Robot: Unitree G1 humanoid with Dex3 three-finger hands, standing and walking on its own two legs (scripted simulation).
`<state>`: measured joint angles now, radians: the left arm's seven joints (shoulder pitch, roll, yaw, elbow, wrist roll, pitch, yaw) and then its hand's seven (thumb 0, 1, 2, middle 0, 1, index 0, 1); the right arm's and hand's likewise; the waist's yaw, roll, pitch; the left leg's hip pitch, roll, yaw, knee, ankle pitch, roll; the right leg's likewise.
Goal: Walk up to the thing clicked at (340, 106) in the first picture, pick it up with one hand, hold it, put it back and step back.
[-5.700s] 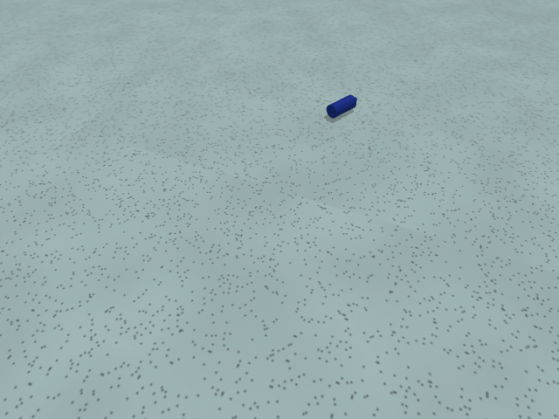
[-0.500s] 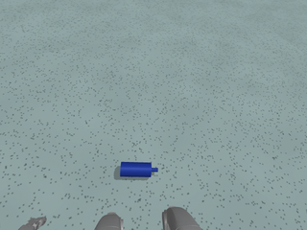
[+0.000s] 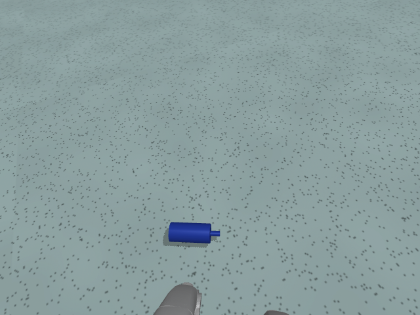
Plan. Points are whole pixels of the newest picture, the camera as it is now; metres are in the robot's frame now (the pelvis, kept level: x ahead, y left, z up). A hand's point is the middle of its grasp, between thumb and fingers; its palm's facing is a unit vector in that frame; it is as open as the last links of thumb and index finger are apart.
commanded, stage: walk up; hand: left
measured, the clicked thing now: (195, 232) +0.51 +0.16 -0.70
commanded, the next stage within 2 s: stand in 1.56 s
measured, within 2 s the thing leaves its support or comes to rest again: neither
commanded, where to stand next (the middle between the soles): +0.07 +0.08 m, yaw +0 degrees
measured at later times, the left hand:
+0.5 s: hand out of the picture +0.07 +0.32 -0.15, palm faces +0.00 -0.92 -0.39, open 7.4 cm
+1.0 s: hand out of the picture +0.11 +0.32 -0.12, palm faces -0.01 -0.93 -0.37, open 7.4 cm
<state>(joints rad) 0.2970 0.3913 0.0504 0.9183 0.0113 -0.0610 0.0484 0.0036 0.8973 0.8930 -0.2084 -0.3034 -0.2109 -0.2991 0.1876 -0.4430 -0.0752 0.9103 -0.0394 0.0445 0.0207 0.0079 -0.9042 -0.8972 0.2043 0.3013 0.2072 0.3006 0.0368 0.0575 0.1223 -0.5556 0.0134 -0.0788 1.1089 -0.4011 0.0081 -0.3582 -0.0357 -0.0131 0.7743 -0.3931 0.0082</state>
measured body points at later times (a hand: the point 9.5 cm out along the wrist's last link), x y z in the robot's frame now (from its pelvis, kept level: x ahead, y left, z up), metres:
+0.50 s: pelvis +0.00 +0.06 +0.00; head +0.03 +0.06 +0.45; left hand +0.07 +0.37 -0.12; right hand +0.12 -0.25 -0.12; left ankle +0.03 +0.18 -0.71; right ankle +0.03 -0.09 -0.71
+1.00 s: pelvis +0.01 +0.05 +0.03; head +0.02 +0.06 +0.48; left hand +0.11 +0.37 -0.09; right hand +0.12 -0.25 -0.09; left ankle +0.03 +0.18 -0.71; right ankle +0.03 -0.09 -0.71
